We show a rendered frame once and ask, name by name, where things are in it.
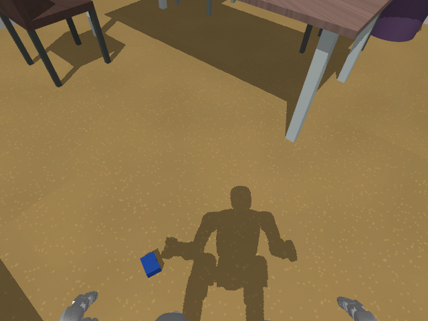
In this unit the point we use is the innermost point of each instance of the left robot hand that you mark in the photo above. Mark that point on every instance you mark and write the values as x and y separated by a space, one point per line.
80 304

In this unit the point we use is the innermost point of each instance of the small box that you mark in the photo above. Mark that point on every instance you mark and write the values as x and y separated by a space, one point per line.
150 265

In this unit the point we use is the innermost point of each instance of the right robot hand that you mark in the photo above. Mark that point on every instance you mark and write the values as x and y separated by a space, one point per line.
355 309

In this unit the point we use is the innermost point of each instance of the table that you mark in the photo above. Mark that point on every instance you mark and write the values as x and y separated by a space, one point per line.
350 18

